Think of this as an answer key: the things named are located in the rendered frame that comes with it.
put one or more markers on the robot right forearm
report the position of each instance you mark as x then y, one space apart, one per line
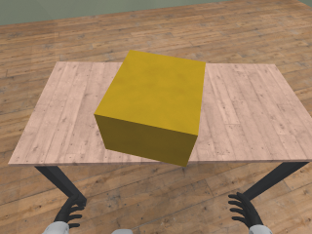
259 229

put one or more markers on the robot left forearm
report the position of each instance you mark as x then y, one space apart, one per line
57 227

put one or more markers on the table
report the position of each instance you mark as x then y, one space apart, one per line
249 114

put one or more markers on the carton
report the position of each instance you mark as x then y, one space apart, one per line
152 107

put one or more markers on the robot right hand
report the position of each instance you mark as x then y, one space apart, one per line
251 216

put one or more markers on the robot left hand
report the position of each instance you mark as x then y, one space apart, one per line
65 212

